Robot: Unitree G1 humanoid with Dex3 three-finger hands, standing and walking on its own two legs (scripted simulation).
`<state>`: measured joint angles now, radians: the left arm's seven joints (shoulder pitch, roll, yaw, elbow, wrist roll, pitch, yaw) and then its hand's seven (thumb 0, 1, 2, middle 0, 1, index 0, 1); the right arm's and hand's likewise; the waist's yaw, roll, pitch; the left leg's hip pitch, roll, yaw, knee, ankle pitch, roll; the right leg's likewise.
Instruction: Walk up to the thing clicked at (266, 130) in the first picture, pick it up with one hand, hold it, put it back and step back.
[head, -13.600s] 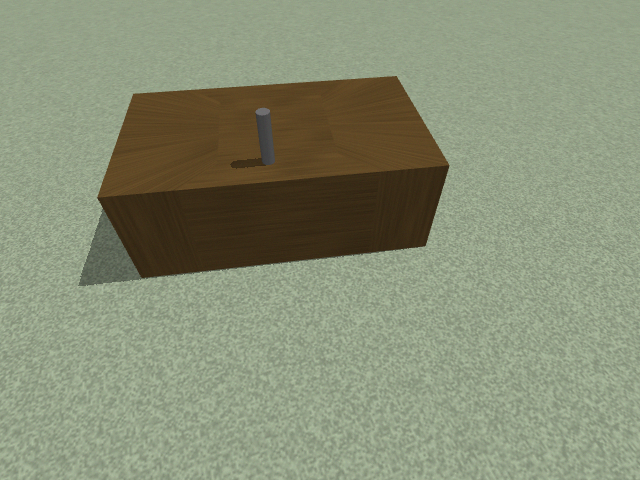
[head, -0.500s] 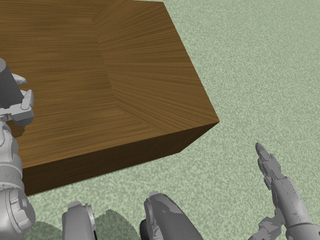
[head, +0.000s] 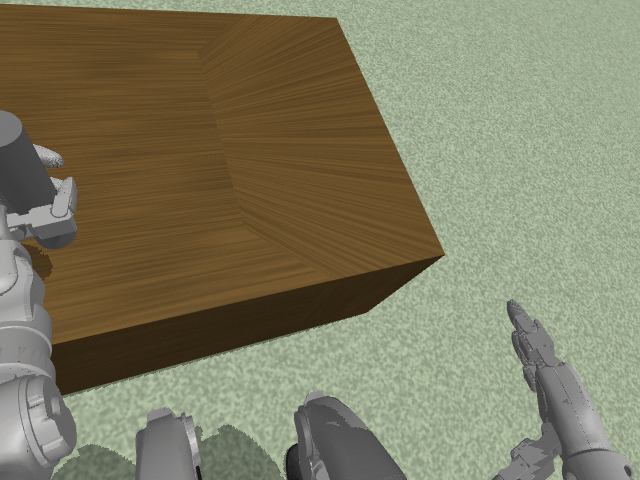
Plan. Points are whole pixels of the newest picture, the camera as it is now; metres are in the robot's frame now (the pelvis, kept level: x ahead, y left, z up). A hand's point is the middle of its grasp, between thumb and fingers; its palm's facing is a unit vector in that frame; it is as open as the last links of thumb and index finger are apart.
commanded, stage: settle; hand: left
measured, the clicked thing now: (30, 190) +0.50 +0.24 -0.02
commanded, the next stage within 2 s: lift in 0.02 s
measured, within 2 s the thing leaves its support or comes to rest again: neither
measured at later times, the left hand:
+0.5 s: hand (42, 186) +0.48 +0.21 +0.02, palm faces +0.23 -0.97 -0.01, open 6.0 cm
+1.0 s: hand (23, 225) +0.39 +0.20 +0.10, palm faces +0.22 -0.98 -0.01, open 6.0 cm
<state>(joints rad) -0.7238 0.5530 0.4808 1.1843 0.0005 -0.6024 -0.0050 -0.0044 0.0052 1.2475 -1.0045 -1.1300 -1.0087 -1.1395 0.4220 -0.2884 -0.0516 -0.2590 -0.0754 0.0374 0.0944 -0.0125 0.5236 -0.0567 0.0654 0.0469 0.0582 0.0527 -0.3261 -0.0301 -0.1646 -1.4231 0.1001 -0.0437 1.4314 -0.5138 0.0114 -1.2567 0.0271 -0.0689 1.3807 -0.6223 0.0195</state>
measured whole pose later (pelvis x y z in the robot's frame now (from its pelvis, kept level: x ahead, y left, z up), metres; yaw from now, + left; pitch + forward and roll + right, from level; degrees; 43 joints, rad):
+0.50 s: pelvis +0.01 +0.00 +0.03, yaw +1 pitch +26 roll -5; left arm -0.62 0.45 0.43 1.05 -0.03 -0.57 0.00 0.00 0.01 1.24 -1.00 -1.13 -1.01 -1.14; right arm 0.43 -0.27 -0.06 -0.17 -0.07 0.05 0.08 -0.01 0.51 -0.06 0.06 0.05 0.06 0.05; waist -0.27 -0.02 -0.17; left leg -1.28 0.10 -0.03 1.33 -0.50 0.01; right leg -1.12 0.03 -0.06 1.27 -0.60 0.02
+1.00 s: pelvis +0.02 +0.00 +0.07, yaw +3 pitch +16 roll -2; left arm -0.31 0.24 0.25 0.68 -0.11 -0.46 0.01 0.00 0.01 1.24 -1.00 -1.14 -1.00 -1.15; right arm 0.45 -0.24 -0.07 -0.04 -0.02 0.09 0.02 -0.01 0.53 -0.05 0.06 0.05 0.05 0.05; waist -0.11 -0.01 -0.14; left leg -0.95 0.07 0.02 1.10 -0.43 0.01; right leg -0.82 0.00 -0.02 1.08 -0.54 0.02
